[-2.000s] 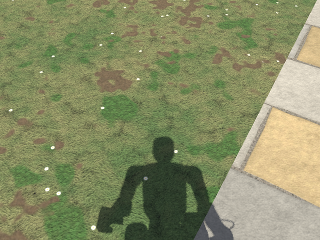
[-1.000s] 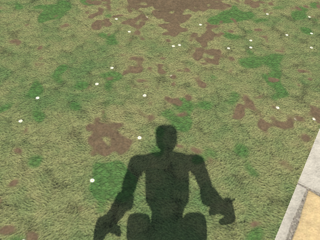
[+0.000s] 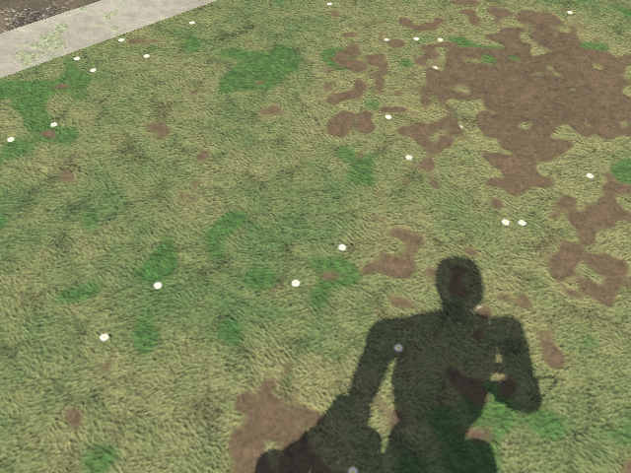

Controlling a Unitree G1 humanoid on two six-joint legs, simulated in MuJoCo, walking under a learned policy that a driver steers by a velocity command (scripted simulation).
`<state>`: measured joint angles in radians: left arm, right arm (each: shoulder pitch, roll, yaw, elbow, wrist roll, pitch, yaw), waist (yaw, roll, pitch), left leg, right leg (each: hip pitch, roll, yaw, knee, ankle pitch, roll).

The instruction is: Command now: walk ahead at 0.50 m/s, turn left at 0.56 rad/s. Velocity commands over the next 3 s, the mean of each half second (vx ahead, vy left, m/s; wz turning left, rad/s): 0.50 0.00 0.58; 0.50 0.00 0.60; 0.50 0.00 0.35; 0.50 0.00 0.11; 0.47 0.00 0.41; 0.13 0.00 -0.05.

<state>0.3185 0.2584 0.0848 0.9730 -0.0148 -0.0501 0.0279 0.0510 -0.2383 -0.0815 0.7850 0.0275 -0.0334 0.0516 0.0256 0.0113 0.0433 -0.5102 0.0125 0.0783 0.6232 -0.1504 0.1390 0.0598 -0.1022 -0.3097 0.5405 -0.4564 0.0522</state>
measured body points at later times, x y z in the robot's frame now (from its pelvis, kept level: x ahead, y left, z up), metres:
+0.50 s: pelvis +0.29 +0.01 +0.01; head +0.32 +0.03 +0.46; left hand +0.46 +0.30 -0.06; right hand +0.39 -0.27 -0.11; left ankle +0.12 +0.08 -0.71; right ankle +0.45 -0.07 -0.72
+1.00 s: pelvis +0.52 +0.13 +0.01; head +0.54 +0.16 +0.46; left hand +0.36 +0.38 -0.12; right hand +0.85 +0.08 -0.06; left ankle +0.57 +0.29 -0.71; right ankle +0.45 -0.07 -0.71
